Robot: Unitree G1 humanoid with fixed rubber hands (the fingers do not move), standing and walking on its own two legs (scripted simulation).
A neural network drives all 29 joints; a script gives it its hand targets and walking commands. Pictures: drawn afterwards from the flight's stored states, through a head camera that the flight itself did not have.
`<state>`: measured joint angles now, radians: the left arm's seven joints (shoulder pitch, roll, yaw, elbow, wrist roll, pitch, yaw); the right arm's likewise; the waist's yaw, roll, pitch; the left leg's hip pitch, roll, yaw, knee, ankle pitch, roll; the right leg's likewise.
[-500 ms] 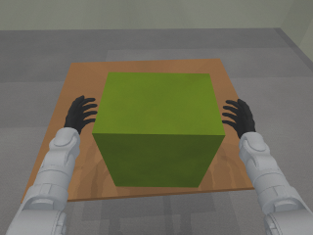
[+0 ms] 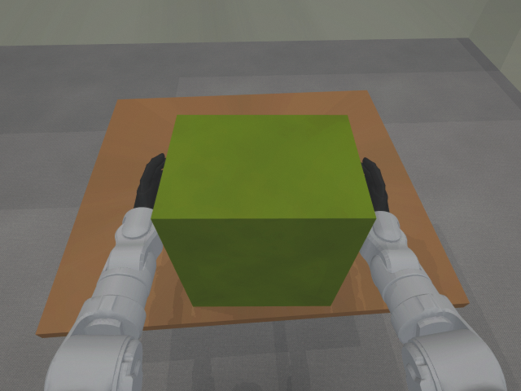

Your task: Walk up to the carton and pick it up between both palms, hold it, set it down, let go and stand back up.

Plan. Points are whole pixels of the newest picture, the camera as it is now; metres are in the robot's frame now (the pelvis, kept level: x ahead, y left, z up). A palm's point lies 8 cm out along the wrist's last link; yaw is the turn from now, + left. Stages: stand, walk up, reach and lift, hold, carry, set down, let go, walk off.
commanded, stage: reach and lift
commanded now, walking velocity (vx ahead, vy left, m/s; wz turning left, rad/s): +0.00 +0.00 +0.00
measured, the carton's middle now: (262, 220) +0.38 +0.01 +0.02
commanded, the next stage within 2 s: none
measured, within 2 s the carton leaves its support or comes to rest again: leaves its support in 1.42 s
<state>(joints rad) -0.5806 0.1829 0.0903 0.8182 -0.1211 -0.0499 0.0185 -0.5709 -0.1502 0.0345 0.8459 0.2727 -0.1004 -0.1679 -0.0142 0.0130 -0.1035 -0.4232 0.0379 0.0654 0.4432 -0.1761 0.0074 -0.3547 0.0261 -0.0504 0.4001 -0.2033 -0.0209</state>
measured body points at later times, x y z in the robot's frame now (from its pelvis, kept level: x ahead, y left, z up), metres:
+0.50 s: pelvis +0.00 +0.00 +0.00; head +0.03 +0.00 +0.45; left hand +0.40 +0.18 +0.06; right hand +0.39 -0.17 +0.05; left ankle +0.02 +0.11 -0.74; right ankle -0.01 -0.10 -0.74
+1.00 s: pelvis +0.00 +0.00 +0.00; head +0.02 +0.01 +0.45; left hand +0.40 +0.18 +0.06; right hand +0.39 -0.17 +0.05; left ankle +0.02 +0.11 -0.74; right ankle -0.01 -0.10 -0.74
